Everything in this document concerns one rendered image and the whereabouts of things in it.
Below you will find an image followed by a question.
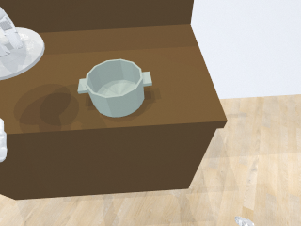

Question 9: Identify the lid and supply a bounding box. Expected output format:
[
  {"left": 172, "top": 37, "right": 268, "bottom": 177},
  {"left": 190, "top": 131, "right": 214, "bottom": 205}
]
[{"left": 0, "top": 27, "right": 45, "bottom": 80}]

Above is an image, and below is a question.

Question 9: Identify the right robot hand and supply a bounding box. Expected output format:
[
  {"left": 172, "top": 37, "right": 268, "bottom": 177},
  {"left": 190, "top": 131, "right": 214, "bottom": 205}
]
[{"left": 234, "top": 216, "right": 254, "bottom": 226}]

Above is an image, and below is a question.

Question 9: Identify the table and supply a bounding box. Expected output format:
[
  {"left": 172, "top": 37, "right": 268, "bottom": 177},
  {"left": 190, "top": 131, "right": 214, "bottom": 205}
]
[{"left": 0, "top": 0, "right": 228, "bottom": 201}]

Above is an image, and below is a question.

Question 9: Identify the knob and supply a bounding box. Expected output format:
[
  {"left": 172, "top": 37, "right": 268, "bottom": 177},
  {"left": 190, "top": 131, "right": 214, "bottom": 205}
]
[{"left": 0, "top": 33, "right": 14, "bottom": 51}]

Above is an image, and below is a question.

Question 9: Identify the pot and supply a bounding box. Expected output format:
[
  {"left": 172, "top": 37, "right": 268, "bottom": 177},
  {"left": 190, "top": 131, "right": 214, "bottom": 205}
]
[{"left": 77, "top": 58, "right": 152, "bottom": 118}]

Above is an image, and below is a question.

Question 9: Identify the left robot hand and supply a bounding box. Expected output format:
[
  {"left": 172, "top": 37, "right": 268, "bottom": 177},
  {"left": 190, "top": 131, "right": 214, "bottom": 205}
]
[{"left": 0, "top": 7, "right": 23, "bottom": 57}]

